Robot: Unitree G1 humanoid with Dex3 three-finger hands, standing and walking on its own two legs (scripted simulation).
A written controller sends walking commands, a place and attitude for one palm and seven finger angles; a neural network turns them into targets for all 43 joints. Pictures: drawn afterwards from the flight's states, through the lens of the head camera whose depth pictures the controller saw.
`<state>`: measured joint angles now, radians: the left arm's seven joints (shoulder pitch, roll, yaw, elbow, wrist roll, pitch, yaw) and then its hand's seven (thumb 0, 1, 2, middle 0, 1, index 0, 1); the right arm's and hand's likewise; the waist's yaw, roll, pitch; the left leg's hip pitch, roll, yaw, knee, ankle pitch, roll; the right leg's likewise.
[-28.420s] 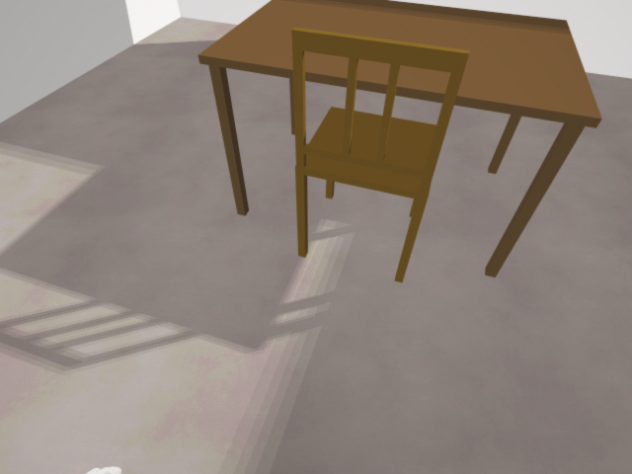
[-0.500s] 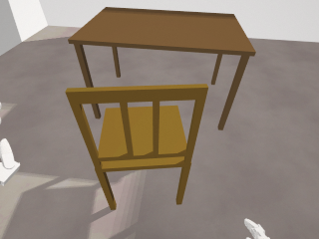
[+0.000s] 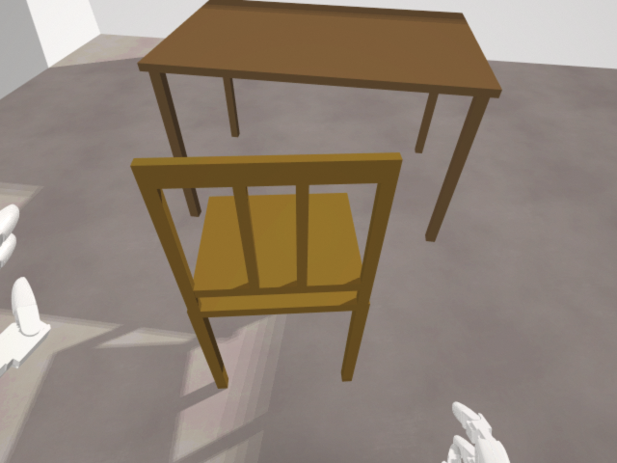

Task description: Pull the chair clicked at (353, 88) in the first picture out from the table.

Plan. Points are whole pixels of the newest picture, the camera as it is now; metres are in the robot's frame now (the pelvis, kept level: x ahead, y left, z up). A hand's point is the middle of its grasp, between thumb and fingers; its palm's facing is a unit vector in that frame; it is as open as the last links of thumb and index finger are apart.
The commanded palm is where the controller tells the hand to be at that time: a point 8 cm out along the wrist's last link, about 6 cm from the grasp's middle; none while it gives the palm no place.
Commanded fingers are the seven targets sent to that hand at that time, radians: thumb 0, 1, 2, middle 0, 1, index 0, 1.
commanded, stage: let the arm hang, fingers relaxed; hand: left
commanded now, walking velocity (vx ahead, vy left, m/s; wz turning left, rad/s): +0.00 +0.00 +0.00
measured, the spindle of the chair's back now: (248, 241) +0.53 +0.15 -0.07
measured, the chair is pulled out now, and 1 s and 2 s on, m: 0.59 0.59 0.59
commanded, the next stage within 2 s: look to check the result in 1.10 s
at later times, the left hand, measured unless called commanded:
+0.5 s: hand out of the picture -0.02 +0.19 -0.17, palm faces +0.03 -0.97 -0.24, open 7.1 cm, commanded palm none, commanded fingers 0.00 0.90 0.90 -0.20 -0.30 -0.20 -0.30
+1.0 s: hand out of the picture +0.04 +0.16 -0.17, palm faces +0.04 -0.98 -0.20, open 7.3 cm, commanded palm none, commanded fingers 0.00 0.90 0.90 -0.20 -0.30 -0.20 -0.30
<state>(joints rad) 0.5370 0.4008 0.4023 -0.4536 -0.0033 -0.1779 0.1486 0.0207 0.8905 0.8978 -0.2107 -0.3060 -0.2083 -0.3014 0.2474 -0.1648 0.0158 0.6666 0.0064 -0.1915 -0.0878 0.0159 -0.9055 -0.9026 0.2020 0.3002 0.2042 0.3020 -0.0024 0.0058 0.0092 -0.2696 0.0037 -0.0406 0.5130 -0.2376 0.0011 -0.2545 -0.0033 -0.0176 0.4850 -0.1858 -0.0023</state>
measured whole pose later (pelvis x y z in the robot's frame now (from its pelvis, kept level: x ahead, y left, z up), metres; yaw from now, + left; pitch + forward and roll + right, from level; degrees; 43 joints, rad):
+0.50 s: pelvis +0.02 -0.01 +0.00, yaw +2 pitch -1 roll +0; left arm 0.38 0.22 0.00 1.01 0.00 0.04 0.01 0.00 0.96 0.90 -0.20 -0.30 -0.20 -0.30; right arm 0.39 -0.17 0.01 1.01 -0.02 0.01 -0.03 0.01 -0.91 -0.90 0.20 0.30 0.20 0.30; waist 0.00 0.01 0.07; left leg -0.27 0.02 -0.07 0.50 -0.21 -0.03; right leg -0.25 0.01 -0.05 0.48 -0.22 -0.03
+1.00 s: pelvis +0.03 -0.02 +0.00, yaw +1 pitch -1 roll +0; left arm 0.28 0.15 -0.01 1.04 0.00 0.02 0.02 0.02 0.93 0.90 -0.20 -0.30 -0.20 -0.30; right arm 0.34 -0.13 0.01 1.04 -0.02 0.00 -0.04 0.01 -0.92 -0.90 0.20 0.30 0.20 0.30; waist -0.01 0.02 0.04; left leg -0.24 0.02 -0.06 0.47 -0.22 -0.03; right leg -0.23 0.01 -0.04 0.48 -0.23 -0.03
